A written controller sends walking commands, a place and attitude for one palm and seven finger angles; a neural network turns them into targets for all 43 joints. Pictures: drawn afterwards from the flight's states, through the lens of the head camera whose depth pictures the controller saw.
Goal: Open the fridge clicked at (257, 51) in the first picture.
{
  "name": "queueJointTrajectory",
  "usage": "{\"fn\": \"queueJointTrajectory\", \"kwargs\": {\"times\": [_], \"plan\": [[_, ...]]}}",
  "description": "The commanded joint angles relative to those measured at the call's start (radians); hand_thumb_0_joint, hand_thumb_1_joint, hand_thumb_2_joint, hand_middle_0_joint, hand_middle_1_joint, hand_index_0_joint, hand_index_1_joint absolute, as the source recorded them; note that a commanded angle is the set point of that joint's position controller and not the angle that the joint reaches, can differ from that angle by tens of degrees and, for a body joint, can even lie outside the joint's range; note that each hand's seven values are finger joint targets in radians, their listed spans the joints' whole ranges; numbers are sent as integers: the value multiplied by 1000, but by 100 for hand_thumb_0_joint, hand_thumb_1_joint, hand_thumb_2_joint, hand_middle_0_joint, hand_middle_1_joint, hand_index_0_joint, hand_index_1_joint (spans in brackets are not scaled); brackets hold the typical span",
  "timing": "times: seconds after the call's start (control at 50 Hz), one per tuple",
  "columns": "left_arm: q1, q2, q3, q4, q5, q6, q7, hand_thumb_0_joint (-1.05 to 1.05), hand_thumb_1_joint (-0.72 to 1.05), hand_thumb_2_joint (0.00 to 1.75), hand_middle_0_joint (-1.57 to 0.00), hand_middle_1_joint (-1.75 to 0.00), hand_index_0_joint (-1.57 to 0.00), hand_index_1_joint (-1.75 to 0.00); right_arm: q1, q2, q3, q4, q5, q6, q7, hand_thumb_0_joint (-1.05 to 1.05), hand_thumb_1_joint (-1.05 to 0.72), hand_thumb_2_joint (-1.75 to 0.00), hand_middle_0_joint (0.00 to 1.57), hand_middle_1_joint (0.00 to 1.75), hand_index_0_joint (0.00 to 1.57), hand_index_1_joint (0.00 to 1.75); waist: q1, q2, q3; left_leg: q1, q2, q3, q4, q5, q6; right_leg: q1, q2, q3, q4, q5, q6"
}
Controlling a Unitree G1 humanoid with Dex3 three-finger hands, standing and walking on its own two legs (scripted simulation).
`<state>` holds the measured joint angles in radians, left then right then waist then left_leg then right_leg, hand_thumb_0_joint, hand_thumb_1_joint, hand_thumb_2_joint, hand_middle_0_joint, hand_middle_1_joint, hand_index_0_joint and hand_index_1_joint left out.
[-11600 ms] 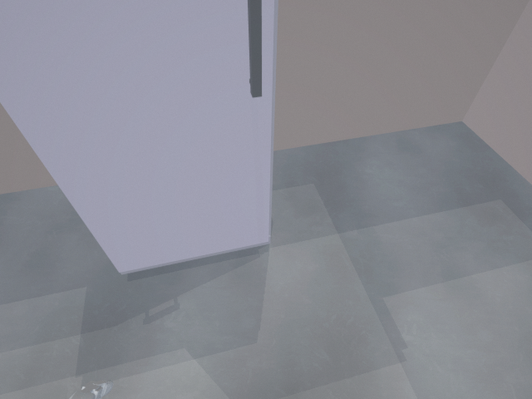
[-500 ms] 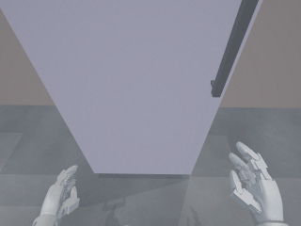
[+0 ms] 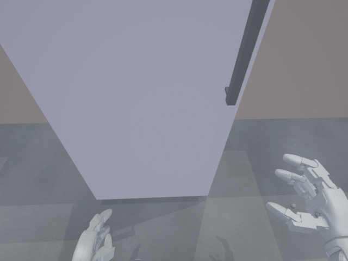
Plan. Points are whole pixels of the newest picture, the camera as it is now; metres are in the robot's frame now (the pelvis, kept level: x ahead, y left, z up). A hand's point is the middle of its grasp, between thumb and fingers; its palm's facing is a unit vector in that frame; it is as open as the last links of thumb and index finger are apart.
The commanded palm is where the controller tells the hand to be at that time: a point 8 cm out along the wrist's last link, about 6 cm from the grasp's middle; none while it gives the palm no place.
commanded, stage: raise the hand to about handle height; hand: right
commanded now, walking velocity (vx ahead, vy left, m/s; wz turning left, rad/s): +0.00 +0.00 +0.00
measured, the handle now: (241, 52) +0.53 -0.12 +0.23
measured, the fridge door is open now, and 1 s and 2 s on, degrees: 0 0 0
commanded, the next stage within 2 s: move the hooked fingers beside the handle in 1.30 s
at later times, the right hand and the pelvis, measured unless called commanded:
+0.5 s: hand (337, 157) +0.27 -0.25 +0.19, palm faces +0.03 +0.99 -0.10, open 13.6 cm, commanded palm +0.24 -0.29 +0.21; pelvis +0.02 +0.01 +0.03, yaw +0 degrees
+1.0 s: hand out of the picture +0.30 -0.27 +0.25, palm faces +0.00 +1.00 -0.08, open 14.0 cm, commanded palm +0.26 -0.31 +0.26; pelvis +0.02 +0.00 +0.04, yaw +1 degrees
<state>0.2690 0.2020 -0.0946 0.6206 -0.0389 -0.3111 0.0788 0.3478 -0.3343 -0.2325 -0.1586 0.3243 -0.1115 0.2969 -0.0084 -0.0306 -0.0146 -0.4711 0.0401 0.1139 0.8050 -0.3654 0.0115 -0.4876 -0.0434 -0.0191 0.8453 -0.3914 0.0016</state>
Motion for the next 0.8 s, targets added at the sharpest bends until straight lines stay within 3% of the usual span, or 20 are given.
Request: {"fn": "queueJointTrajectory", "kwargs": {"times": [0.0, 0.06, 0.08, 0.2, 0.34, 0.44, 0.54, 0.58, 0.64, 0.68, 0.74, 0.78], "plan": [[-142, 180, 88, -165, -11, -105, 19, 0, 90, 90, -20, -30, -20, -30, -93, -125, -111, -217, 31, -67, -14, 0, 6, -49, 27, 92, 27, 92, -24, 22, -110, 115, -32, -63, -203, -29, -8, 78, 33, 57, -229, 69, -3], [-133, 192, 95, -152, -16, -114, 21, 0, 90, 90, -20, -30, -20, -30, -129, -149, -124, -211, 23, -57, -5, 0, 13, -46, 27, 96, 27, 96, -24, 5, -98, 140, -36, -54, -222, 10, -8, 118, 34, 52, -262, 90, -4], [-138, 193, 99, -149, -16, -117, 23, 0, 90, 90, -20, -30, -20, -30, -142, -167, -141, -223, 21, -52, -6, 0, 15, -45, 27, 98, 27, 98, -33, -27, -111, 169, -35, -57, -228, 42, -4, 140, 36, 47, -266, 120, -5], [-144, 194, 96, -130, -21, -111, 34, 0, 90, 90, -20, -30, -20, -30, -241, -213, -181, -245, 24, -6, 9, 0, 29, -39, 29, 107, 29, 107, -48, -53, -122, 266, -39, -39, -268, 204, 0, 239, 40, 37, -328, 247, -4], [-168, 194, 79, -115, -31, -74, 44, 0, 90, 90, -20, -30, -20, -30, -411, -269, -218, -155, 46, 105, 65, 0, 45, -32, 30, 117, 30, 117, -50, -46, -83, 318, -46, -48, -346, 278, -5, 304, 43, 25, -385, 289, -10], [-197, 190, 63, -124, -36, -37, 43, 0, 90, 90, -20, -30, -20, -30, -546, -322, -250, -118, 53, 183, 101, 0, 50, -30, 30, 120, 30, 120, -54, -42, -110, 362, -46, -55, -379, 326, -2, 347, 44, 23, -412, 325, -16], [-219, 187, 52, -131, -43, -4, 40, 0, 90, 90, -20, -30, -20, -30, -664, -362, -264, -64, 56, 245, 132, 0, 50, -30, 30, 120, 30, 120, -49, -29, -120, 372, -44, -63, -406, 334, -4, 368, 43, 21, -428, 330, -20], [-232, 192, 50, -129, -44, 8, 40, 0, 90, 90, -20, -30, -20, -30, -715, -404, -290, -43, 55, 266, 136, 0, 50, -30, 30, 120, 30, 120, -52, -41, -122, 381, -35, -82, -419, 314, 0, 365, 42, 18, -424, 320, -19], [-241, 191, 46, -136, -49, 26, 39, 0, 90, 90, -20, -30, -20, -30, -776, -429, -303, 13, 52, 304, 148, 0, 50, -30, 30, 120, 30, 120, -52, -11, -122, 378, -31, -87, -436, 281, -3, 358, 44, 24, -438, 300, -22], [-257, 197, 47, -140, -51, 35, 37, 0, 90, 90, -20, -30, -20, -30, -817, -467, -321, 22, 50, 322, 154, 0, 50, -30, 30, 120, 30, 120, -57, -34, -131, 388, -21, -114, -443, 266, 0, 353, 40, 21, -427, 300, -20], [-261, 199, 47, -150, -53, 46, 34, 0, 90, 90, -20, -30, -20, -30, -877, -489, -332, 33, 48, 346, 164, 0, 50, -30, 30, 120, 30, 120, -58, -34, -171, 407, -18, -108, -439, 286, 1, 365, 44, 25, -434, 316, -22], [-270, 201, 46, -152, -57, 53, 33, 0, 90, 90, -20, -30, -20, -30, -912, -516, -339, 39, 45, 361, 164, 0, 50, -30, 30, 120, 30, 120, -57, -43, -158, 398, -16, -120, -450, 257, 2, 362, 41, 22, -431, 304, -20]]}}
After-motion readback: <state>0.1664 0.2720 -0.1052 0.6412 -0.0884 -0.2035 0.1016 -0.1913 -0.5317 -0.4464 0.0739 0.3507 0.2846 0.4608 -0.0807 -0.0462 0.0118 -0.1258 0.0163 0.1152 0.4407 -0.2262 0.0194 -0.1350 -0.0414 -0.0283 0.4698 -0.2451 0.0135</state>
